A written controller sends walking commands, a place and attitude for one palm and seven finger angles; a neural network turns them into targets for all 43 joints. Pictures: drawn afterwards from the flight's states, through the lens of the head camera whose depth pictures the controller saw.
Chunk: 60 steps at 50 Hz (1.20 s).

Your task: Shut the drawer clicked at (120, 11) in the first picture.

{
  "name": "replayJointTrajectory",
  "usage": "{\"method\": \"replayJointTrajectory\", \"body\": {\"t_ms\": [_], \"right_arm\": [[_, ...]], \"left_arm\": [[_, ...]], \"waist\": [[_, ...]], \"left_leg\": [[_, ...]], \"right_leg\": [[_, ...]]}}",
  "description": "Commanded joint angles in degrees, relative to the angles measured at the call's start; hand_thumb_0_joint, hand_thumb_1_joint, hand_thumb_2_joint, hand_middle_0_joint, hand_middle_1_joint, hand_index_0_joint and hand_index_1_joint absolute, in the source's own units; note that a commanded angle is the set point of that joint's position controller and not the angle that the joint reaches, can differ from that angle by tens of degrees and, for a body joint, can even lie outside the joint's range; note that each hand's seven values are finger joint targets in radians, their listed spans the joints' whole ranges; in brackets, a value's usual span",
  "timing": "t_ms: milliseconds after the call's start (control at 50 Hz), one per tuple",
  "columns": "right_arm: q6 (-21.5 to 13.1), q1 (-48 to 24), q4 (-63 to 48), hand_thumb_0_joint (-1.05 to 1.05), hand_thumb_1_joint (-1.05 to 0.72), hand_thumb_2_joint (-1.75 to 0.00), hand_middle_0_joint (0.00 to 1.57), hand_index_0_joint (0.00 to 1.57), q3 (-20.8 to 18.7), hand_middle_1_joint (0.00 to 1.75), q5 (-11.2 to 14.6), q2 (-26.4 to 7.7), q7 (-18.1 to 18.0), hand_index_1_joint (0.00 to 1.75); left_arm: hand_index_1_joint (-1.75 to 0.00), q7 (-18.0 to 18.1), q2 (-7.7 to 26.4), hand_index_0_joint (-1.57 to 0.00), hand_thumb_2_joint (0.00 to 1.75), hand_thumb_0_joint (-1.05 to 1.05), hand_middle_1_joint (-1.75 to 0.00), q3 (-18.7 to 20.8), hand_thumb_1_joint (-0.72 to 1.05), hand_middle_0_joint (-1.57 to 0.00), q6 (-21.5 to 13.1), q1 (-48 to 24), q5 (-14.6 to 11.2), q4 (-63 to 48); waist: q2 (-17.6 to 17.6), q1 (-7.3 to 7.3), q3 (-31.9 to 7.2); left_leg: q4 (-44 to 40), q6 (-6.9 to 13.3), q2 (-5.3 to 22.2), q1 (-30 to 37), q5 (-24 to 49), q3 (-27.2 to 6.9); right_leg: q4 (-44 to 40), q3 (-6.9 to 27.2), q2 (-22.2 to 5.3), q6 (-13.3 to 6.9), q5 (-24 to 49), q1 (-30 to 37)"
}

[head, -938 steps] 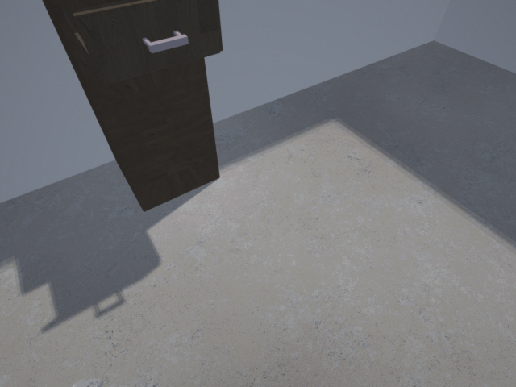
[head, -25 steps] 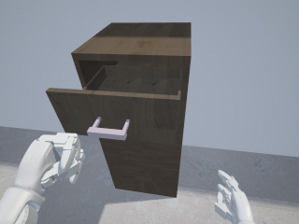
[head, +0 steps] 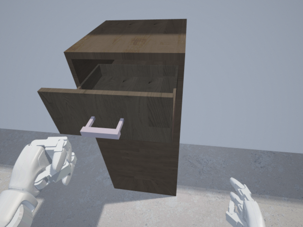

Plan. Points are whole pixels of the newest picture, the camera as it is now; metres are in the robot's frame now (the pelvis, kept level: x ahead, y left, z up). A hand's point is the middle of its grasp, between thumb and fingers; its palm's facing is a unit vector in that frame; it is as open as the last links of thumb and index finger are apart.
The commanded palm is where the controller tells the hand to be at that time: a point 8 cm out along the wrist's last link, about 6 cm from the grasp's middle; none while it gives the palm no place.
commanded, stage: bring the fist close to the handle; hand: left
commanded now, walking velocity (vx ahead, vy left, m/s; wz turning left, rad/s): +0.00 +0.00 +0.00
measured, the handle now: (103, 127) +0.35 +0.19 +0.12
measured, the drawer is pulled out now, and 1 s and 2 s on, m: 0.21 0.21 0.20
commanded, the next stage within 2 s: push the drawer shut in 1.18 s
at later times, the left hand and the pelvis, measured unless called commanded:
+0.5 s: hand (91, 164) +0.21 +0.16 +0.14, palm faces -0.03 -1.00 -0.06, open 3.3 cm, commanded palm +0.18 +0.21 +0.14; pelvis +0.01 +0.03 +0.00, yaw +0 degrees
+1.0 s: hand (103, 161) +0.24 +0.15 +0.12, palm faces -0.02 -1.00 -0.06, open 3.3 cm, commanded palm +0.21 +0.20 +0.12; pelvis +0.02 +0.02 -0.01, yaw +0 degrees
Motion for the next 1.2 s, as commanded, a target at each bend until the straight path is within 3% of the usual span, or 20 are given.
{"method": "replayJointTrajectory", "body": {"t_ms": [0, 180, 220, 300, 320, 360, 440, 560, 620, 640, 760, 820, 900, 940, 1000, 1040, 1100, 1120, 1140, 1180], "right_arm": [[-5.1, -9.3, -10.5, 0.00, -0.90, -0.90, 0.20, 0.20, -2.6, 0.30, -0.4, -4.1, 0.0, 0.30], [-4.9, -7.8, -9.9, 0.00, -0.90, -0.90, 0.20, 0.20, -3.0, 0.30, -1.4, -3.1, 0.9, 0.30], [-4.4, -8.0, -9.8, 0.00, -0.90, -0.90, 0.20, 0.20, -3.2, 0.30, -1.5, -3.3, 1.0, 0.30], [-3.7, -7.0, -10.0, 0.00, -0.90, -0.90, 0.20, 0.20, -3.0, 0.30, -2.1, -2.8, 1.7, 0.30], [-3.5, -7.3, -10.0, 0.00, -0.90, -0.90, 0.20, 0.20, -3.2, 0.30, -2.1, -3.0, 1.8, 0.30], [-2.9, -6.7, -10.2, 0.00, -0.90, -0.90, 0.20, 0.20, -3.1, 0.30, -2.4, -2.6, 2.1, 0.30], [-1.3, -6.2, -10.6, 0.00, -0.90, -0.90, 0.20, 0.20, -3.4, 0.30, -2.8, -2.6, 2.2, 0.30], [0.7, -5.5, -11.2, 0.00, -0.90, -0.90, 0.20, 0.20, -3.4, 0.30, -3.1, -2.3, 2.5, 0.30], [1.3, -5.2, -11.2, 0.00, -0.90, -0.90, 0.20, 0.20, -3.8, 0.30, -3.3, -2.6, 2.6, 0.30], [1.3, -5.3, -11.4, 0.00, -0.90, -0.90, 0.20, 0.20, -3.6, 0.30, -3.4, -2.3, 2.7, 0.30], [2.4, -4.4, -11.4, 0.00, -0.90, -0.90, 0.20, 0.20, -3.8, 0.30, -3.6, -2.4, 2.7, 0.30], [2.6, -4.6, -11.6, 0.00, -0.90, -0.90, 0.20, 0.20, -4.0, 0.30, -3.8, -2.6, 2.6, 0.30], [2.9, -4.5, -12.1, 0.00, -0.90, -0.90, 0.20, 0.20, -4.1, 0.30, -3.6, -2.0, 3.0, 0.30], [3.1, -4.6, -12.1, 0.00, -0.90, -0.90, 0.20, 0.20, -3.9, 0.30, -3.6, -2.0, 3.2, 0.30], [3.5, -4.8, -12.0, 0.00, -0.90, -0.90, 0.20, 0.20, -4.0, 0.30, -3.6, -2.5, 2.9, 0.30], [3.7, -4.9, -12.0, 0.00, -0.90, -0.90, 0.20, 0.20, -4.1, 0.30, -3.7, -2.5, 2.5, 0.30], [3.6, -5.1, -12.0, 0.00, -0.90, -0.90, 0.20, 0.20, -4.0, 0.30, -3.5, -2.5, 2.3, 0.30], [3.6, -5.1, -11.9, 0.00, -0.90, -0.90, 0.20, 0.20, -4.0, 0.30, -3.6, -2.6, 2.2, 0.30], [3.4, -5.2, -11.7, 0.00, -0.90, -0.90, 0.20, 0.20, -3.8, 0.30, -3.7, -2.3, 2.3, 0.30], [3.2, -4.9, -11.5, 0.00, -0.90, -0.90, 0.20, 0.20, -3.9, 0.30, -3.6, -2.5, 2.2, 0.30]], "left_arm": [[-1.60, 1.0, 6.8, -1.40, 0.90, 0.00, -1.60, 3.0, 0.90, -1.40, -7.2, -6.8, 0.4, -12.0], [-1.60, 3.3, 1.7, -1.40, 0.90, 0.00, -1.60, -4.1, 0.90, -1.40, -10.1, -6.0, 4.2, -10.4], [-1.60, 4.0, 2.5, -1.40, 0.90, 0.00, -1.60, -3.4, 0.90, -1.40, -10.4, -5.6, 4.7, -9.8], [-1.60, 4.9, -1.5, -1.40, 0.90, 0.00, -1.60, -8.8, 0.90, -1.40, -11.6, -7.0, 6.2, -10.6], [-1.60, 5.5, -0.5, -1.40, 0.90, 0.00, -1.60, -8.0, 0.90, -1.40, -11.8, -6.6, 6.6, -10.3], [-1.60, 6.0, -3.3, -1.40, 0.90, 0.00, -1.60, -11.5, 0.90, -1.40, -12.2, -7.0, 7.5, -9.3], [-1.60, 7.6, -2.2, -1.40, 0.90, 0.00, -1.60, -10.9, 0.90, -1.40, -13.0, -6.2, 9.2, -7.9], [-1.60, 8.4, -5.0, -1.40, 0.90, 0.00, -1.60, -14.3, 0.90, -1.40, -15.0, -7.9, 10.1, -6.2], [-1.60, 9.0, -3.8, -1.40, 0.90, 0.00, -1.60, -13.0, 0.90, -1.40, -16.4, -6.5, 10.5, -4.3], [-1.60, 9.0, -5.2, -1.40, 0.90, 0.00, -1.60, -14.8, 0.90, -1.40, -17.0, -7.7, 10.7, -5.1], [-1.60, 9.9, -5.9, -1.40, 0.90, 0.00, -1.60, -16.2, 0.90, -1.40, -19.2, -11.0, 11.5, -0.7], [-1.60, 10.5, -2.7, -1.40, 0.90, 0.00, -1.60, -12.7, 0.90, -1.40, -20.1, -10.3, 11.5, -1.0], [-1.60, 9.8, -4.1, -1.40, 0.90, 0.00, -1.60, -13.2, 0.90, -1.40, -20.6, -7.1, 10.7, -2.1], [-1.60, 9.5, -5.7, -1.40, 0.90, 0.00, -1.60, -14.8, 0.90, -1.40, -20.3, -5.6, 10.5, -1.2], [-1.60, 9.2, -4.4, -1.40, 0.90, 0.00, -1.60, -13.9, 0.90, -1.40, -19.9, -7.9, 10.2, -0.2], [-1.60, 9.3, -3.3, -1.40, 0.90, 0.00, -1.60, -12.2, 0.90, -1.40, -20.0, -7.5, 10.2, 0.2], [-1.60, 9.1, -2.6, -1.40, 0.90, 0.00, -1.60, -11.8, 0.90, -1.40, -20.4, -11.4, 9.9, -1.0], [-1.60, 9.2, -2.3, -1.40, 0.90, 0.00, -1.60, -11.8, 0.90, -1.40, -20.7, -11.3, 10.0, -0.8], [-1.60, 9.0, -3.7, -1.40, 0.90, 0.00, -1.60, -13.1, 0.90, -1.40, -20.9, -11.6, 10.0, -0.8], [-1.60, 8.8, -3.9, -1.40, 0.90, 0.00, -1.60, -13.3, 0.90, -1.40, -21.0, -12.2, 9.6, 0.4]], "waist": [[-5.3, -0.41, 0.1], [-3.5, -0.90, 0.2], [-4.9, -0.83, -0.7], [-3.3, -1.52, -0.5], [-4.0, -1.34, -0.8], [-5.5, -1.89, 0.1], [-5.7, -1.56, -1.4], [-4.1, -2.49, -2.2], [-6.5, -2.24, -3.5], [-4.3, -2.54, -3.4], [-5.4, -3.53, -3.2], [-5.7, -2.36, -6.0], [-4.6, -2.17, -7.8], [-6.4, -2.71, -5.4], [-7.3, -3.30, -3.5], [-8.4, -3.00, -4.0], [-4.9, -3.26, -5.2], [-5.9, -3.54, -4.7], [-4.3, -3.42, -5.1], [-6.5, -3.73, -5.3]], "left_leg": [[-4.0, 2.8, -1.5, -5.6, 10.8, 0.8], [-5.5, 2.7, -1.5, -6.2, 13.2, 0.3], [-5.5, 2.6, -1.4, -6.8, 13.4, 0.2], [-5.8, 2.3, -1.4, -6.4, 15.0, -0.1], [-5.6, 2.4, -1.3, -6.7, 14.7, -0.3], [-5.9, 2.2, -1.2, -7.1, 14.7, -0.5], [-5.6, 1.9, -1.1, -7.4, 16.3, -0.3], [-4.7, 1.3, -1.1, -7.0, 18.7, -0.1], [-4.0, 1.4, -1.0, -7.7, 19.7, -0.1], [-4.0, 1.3, -1.1, -7.4, 19.9, 0.1], [-2.9, 1.3, -1.3, -8.6, 18.5, 0.0], [-2.8, 1.6, -1.4, -8.7, 19.0, 0.2], [-2.3, 1.5, -1.4, -8.4, 22.0, 1.0], [-2.3, 1.7, -1.4, -9.4, 21.6, 0.9], [-2.2, 2.0, -1.7, -10.6, 17.2, 1.0], [-2.1, 2.4, -1.8, -10.8, 16.6, 1.3], [-2.0, 2.2, -2.0, -9.9, 15.3, 1.3], [-2.1, 2.3, -1.8, -10.0, 15.1, 1.0], [-2.2, 2.2, -2.0, -9.5, 15.4, 1.0], [-1.9, 2.3, -2.0, -9.6, 15.4, 0.8]], "right_leg": [[-8.8, 5.8, -3.4, 3.8, -0.3, 2.4], [-5.1, 1.8, -2.4, 2.8, 6.4, 2.2], [-4.6, 1.6, -2.4, 2.8, 6.7, 2.7], [-3.2, 0.5, -2.4, 2.5, 8.7, 2.1], [-3.1, 0.5, -2.3, 2.5, 8.1, 2.0], [-2.7, 0.1, -2.3, 2.5, 7.9, 1.4], [-1.9, 0.2, -2.4, 2.2, 9.3, 2.0], [-0.9, 0.1, -2.4, 2.0, 11.6, 1.3], [-0.3, 0.2, -2.3, 2.1, 12.9, 1.8], [-0.3, 0.3, -2.5, 2.0, 13.2, 1.4], [0.2, 0.6, -2.4, 2.0, 12.2, -0.1], [0.2, 1.3, -2.6, 1.8, 13.3, 2.3], [0.7, 1.4, -2.9, 1.8, 18.2, 4.1], [0.3, 1.1, -2.8, 1.9, 18.4, 3.3], [-0.6, 1.7, -2.8, 2.3, 14.6, 1.9], [-1.1, 2.2, -2.9, 2.3, 13.9, 2.5], [-1.2, 2.5, -3.0, 2.3, 11.6, 2.1], [-1.3, 2.3, -2.9, 2.4, 11.0, 1.7], [-1.1, 2.2, -3.0, 2.2, 11.5, 1.9], [-1.2, 2.2, -2.9, 2.4, 11.9, 1.7]]}}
